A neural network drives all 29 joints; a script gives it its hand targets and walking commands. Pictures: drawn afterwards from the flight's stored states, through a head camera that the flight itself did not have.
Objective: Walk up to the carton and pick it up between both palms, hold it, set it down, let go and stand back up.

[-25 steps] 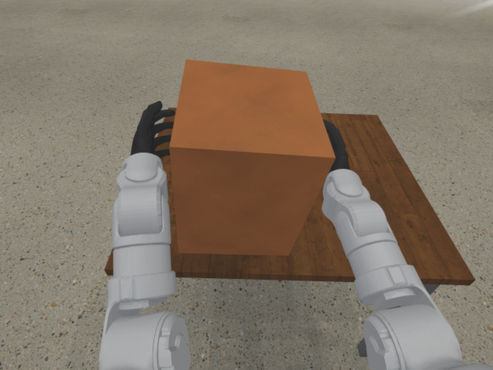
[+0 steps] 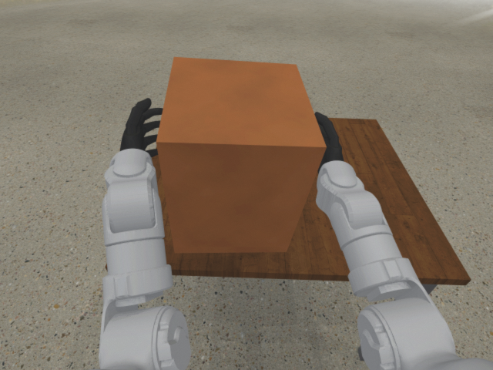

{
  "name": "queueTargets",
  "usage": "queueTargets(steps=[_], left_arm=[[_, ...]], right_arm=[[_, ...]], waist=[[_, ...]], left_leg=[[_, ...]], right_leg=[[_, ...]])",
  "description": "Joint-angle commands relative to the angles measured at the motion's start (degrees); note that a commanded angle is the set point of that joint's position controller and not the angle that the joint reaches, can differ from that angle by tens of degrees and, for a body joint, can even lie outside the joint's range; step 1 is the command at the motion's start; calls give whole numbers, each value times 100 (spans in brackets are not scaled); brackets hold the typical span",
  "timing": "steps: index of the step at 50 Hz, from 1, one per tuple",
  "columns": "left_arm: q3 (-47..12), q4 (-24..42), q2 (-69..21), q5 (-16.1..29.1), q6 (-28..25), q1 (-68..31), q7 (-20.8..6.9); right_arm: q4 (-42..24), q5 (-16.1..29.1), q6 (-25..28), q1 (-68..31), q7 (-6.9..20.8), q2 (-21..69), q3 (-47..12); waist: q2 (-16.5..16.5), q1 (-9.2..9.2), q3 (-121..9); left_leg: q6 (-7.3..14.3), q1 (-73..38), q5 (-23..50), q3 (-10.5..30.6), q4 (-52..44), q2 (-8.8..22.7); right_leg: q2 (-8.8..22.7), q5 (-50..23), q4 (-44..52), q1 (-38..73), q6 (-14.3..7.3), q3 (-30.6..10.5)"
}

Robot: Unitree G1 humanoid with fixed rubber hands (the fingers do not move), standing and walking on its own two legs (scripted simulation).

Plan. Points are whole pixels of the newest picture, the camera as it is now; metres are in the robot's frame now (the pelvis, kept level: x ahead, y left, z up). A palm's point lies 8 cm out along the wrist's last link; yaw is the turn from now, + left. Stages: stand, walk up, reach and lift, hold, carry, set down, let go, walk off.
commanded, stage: hold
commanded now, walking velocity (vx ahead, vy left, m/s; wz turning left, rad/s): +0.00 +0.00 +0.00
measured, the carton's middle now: (233, 161) +0.41 +0.01 +0.16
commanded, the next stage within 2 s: none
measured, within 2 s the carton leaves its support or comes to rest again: neither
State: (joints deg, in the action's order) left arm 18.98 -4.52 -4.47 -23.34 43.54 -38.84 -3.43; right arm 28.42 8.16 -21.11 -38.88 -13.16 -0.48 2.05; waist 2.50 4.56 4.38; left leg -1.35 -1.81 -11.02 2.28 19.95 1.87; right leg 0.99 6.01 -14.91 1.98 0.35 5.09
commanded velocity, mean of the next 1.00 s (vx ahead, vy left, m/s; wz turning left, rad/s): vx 0.00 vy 0.00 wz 0.00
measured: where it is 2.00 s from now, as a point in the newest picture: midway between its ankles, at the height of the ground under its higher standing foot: outside the picture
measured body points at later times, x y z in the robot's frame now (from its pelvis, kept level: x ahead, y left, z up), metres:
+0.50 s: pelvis +0.01 +0.00 +0.00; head -0.04 +0.03 +0.45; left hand +0.38 +0.16 +0.22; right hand +0.38 -0.14 +0.19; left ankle +0.02 +0.13 -0.75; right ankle +0.04 -0.12 -0.75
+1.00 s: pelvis +0.01 +0.00 +0.00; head -0.04 +0.03 +0.45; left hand +0.37 +0.16 +0.21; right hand +0.37 -0.14 +0.18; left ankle +0.02 +0.13 -0.75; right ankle +0.04 -0.12 -0.75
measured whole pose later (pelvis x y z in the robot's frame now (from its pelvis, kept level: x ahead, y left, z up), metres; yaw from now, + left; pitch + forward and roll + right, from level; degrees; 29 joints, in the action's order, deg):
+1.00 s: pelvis +0.01 +0.00 +0.00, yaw +1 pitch -12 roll -1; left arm 17.8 0.6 -4.8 -23.8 45.7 -35.9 -4.1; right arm 24.2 9.7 -22.0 -36.6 -14.0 -0.7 0.2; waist 2.6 5.5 6.0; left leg -1.2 -3.2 -11.8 2.4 20.5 1.8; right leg 0.9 6.8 -14.6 4.1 0.6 5.1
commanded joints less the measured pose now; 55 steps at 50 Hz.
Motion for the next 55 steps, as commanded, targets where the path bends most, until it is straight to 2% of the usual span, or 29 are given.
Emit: queueTargets(steps=[1, 2, 4, 5, 8, 11, 14, 15, 17, 18, 19, 21, 24, 25, 27, 28, 31, 35, 36, 39, 41, 42, 43, 45, 47, 49, 51, 54, 55], left_arm=[[-2369, 190, -2494, 936, -167, -3418, -982], [-2317, 5, -2537, 905, -135, -3333, -991], [-2406, 123, -2582, 945, -147, -3479, -981], [-2359, 24, -2556, 902, -126, -3425, -989], [-2420, 103, -2550, 937, -137, -3462, -995], [-2319, 71, -2543, 896, -121, -3408, -1017], [-2394, 199, -2548, 891, -129, -3500, -1009], [-2484, 321, -2555, 945, -152, -3478, -988], [-2496, 265, -2531, 905, -128, -3387, -969], [-2548, 351, -2613, 934, -138, -3354, -954], [-2532, 398, -2553, 977, -153, -3340, -942], [-2593, 552, -2580, 1023, -185, -3281, -904], [-2506, 462, -2537, 955, -107, -3109, -958], [-2460, 497, -2524, 912, -80, -3035, -956], [-2477, 576, -2513, 903, -39, -3070, -995], [-2539, 607, -2532, 909, -38, -3091, -1003], [-2518, 526, -2525, 894, 5, -3109, -1030], [-2704, 826, -2576, 1006, -43, -3148, -1015], [-2710, 824, -2558, 989, -42, -3104, -1015], [-2575, 669, -2488, 897, -6, -3031, -1021], [-2674, 841, -2537, 955, 12, -2935, -1026], [-2599, 721, -2489, 888, 32, -2940, -1044], [-2631, 823, -2494, 910, -9, -3124, -1019], [-2711, 840, -2505, 965, -25, -3054, -1025], [-2548, 729, -2452, 908, -19, -3104, -1041], [-2627, 661, -2517, 953, -50, -3138, -1023], [-2547, 634, -2485, 952, -97, -3253, -1002], [-2508, 530, -2511, 905, -124, -3288, -997], [-2388, 388, -2467, 865, -107, -3277, -1009]], right_arm=[[-1906, 427, 621, -4817, 757, 2942, -1735], [-1960, 421, 632, -4906, 745, 2873, -1723], [-2042, 426, 645, -4985, 731, 2859, -1675], [-1820, 404, 591, -4868, 731, 2855, -1602], [-1763, 367, 598, -4730, 737, 2815, -1565], [-1695, 395, 564, -4752, 758, 2847, -1552], [-1755, 423, 619, -4805, 775, 2848, -1588], [-2042, 479, 655, -4884, 751, 2903, -1715], [-2078, 505, 648, -4873, 749, 2828, -1762], [-2159, 568, 664, -4864, 745, 2811, -1839], [-2230, 624, 644, -4810, 722, 2877, -1935], [-2327, 643, 637, -4762, 715, 2910, -2053], [-2284, 610, 584, -4583, 697, 2807, -1994], [-2244, 675, 553, -4553, 691, 2794, -2059], [-2161, 646, 506, -4399, 695, 2779, -1981], [-2329, 648, 530, -4503, 694, 2753, -1989], [-2247, 607, 493, -4561, 700, 2717, -1932], [-2535, 705, 546, -4546, 648, 2788, -2041], [-2441, 697, 514, -4366, 652, 2789, -2061], [-2391, 705, 476, -4399, 655, 2717, -2042], [-2486, 700, 479, -4299, 653, 2722, -2093], [-2345, 673, 448, -4218, 653, 2702, -2010], [-2433, 740, 481, -4378, 664, 2734, -2094], [-2513, 692, 507, -4412, 672, 2731, -2085], [-2417, 617, 498, -4386, 670, 2776, -2002], [-2574, 624, 555, -4596, 680, 2825, -2036], [-2469, 601, 559, -4671, 710, 2856, -2032], [-2145, 507, 530, -4531, 725, 2794, -1890], [-2116, 477, 535, -4601, 733, 2825, -1857]], waist=[[-228, 53, -2322], [-287, 55, -2264], [-359, 96, -2334], [-408, 111, -2167], [-484, 213, -2264], [-433, 196, -2051], [-545, 152, -2223], [-458, 160, -2438], [-494, 114, -2327], [-543, 115, -2469], [-424, 93, -2514], [-432, 52, -2628], [-301, 87, -2361], [-317, 52, -2367], [-353, 128, -2236], [-332, 128, -2247], [-355, 135, -2092], [-452, 198, -2348], [-512, 196, -2271], [-458, 159, -2187], [-463, 175, -2302], [-531, 214, -2116], [-485, 131, -2222], [-493, 174, -2315], [-438, 120, -2203], [-410, 145, -2301], [-329, 42, -2335], [-412, 127, -2267], [-320, 82, -2134]], left_leg=[[124, 630, 728, -527, -456, -438], [130, 590, 742, -515, -465, -434], [87, 618, 807, -494, -432, -443], [83, 634, 706, -475, -460, -426], [47, 607, 690, -488, -447, -437], [82, 653, 533, -443, -497, -431], [31, 535, 892, -470, -464, -415], [29, 396, 1153, -475, -353, -439], [-7, 406, 1241, -463, -332, -414], [-38, 252, 1536, -446, -279, -426], [-14, 227, 1563, -448, -224, -430], [-33, 156, 1743, -417, -198, -404], [-12, 219, 1626, -444, -228, -415], [13, 210, 1655, -440, -231, -434], [-26, 238, 1566, -472, -265, -424], [-22, 223, 1556, -455, -262, -411], [-14, 250, 1411, -461, -305, -403], [-59, 40, 1969, -441, -148, -424], [-104, 55, 1952, -450, -145, -410], [-49, 65, 1861, -457, -184, -414], [-99, 35, 2023, -436, -160, -396], [-93, 60, 1866, -467, -198, -411], [-74, 61, 1874, -473, -189, -414], [-101, -7, 1968, -446, -154, -404], [-63, 111, 1743, -501, -224, -418], [-7, 234, 1466, -481, -255, -434], [54, 302, 1269, -491, -320, -420], [19, 265, 1101, -491, -393, -408], [73, 352, 1031, -523, -417, -430]], right_leg=[[-356, -405, -25, 1384, 133, 47], [-345, -408, 15, 1355, 145, 39], [-363, -412, -32, 1356, 132, 72], [-354, -306, 7, 1339, 110, 55], [-347, -326, -17, 1359, 121, 78], [-327, -183, 15, 1320, 108, 61], [-361, -317, -41, 1345, 98, 112], [-373, -604, -56, 1440, 120, 110], [-397, -610, -82, 1435, 111, 127], [-404, -752, -73, 1417, 124, 136], [-403, -861, -77, 1443, 143, 110], [-447, -926, -97, 1427, 128, 121], [-429, -895, -71, 1415, 122, 108], [-426, -913, -46, 1472, 137, 93], [-426, -854, -59, 1444, 110, 94], [-432, -794, -37, 1375, 124, 112], [-439, -618, -30, 1305, 84, 108], [-442, -1069, -82, 1400, 113, 123], [-443, -1022, -87, 1370, 106, 130], [-429, -960, -36, 1327, 133, 130], [-453, -1075, -93, 1398, 103, 138], [-408, -1000, -42, 1382, 107, 94], [-429, -962, -71, 1315, 117, 125], [-433, -960, -51, 1320, 109, 129], [-413, -842, -37, 1324, 124, 137], [-397, -799, -33, 1323, 111, 132], [-386, -635, -1, 1324, 105, 85], [-384, -425, 29, 1240, 104, 139], [-365, -402, 44, 1226, 118, 116]])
